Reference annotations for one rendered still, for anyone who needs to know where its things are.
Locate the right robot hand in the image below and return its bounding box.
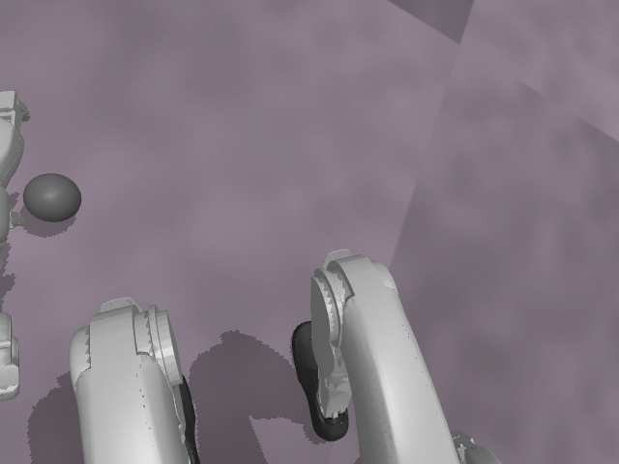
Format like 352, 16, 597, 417
450, 430, 502, 464

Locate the left robot arm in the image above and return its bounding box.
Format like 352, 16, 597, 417
0, 186, 19, 402

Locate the left robot foot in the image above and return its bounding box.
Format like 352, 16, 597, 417
179, 375, 200, 464

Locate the left robot hand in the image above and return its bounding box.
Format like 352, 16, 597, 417
0, 91, 30, 229

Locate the right robot foot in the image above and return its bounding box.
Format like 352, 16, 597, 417
292, 321, 349, 442

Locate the ball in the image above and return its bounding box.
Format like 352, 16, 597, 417
23, 173, 81, 222

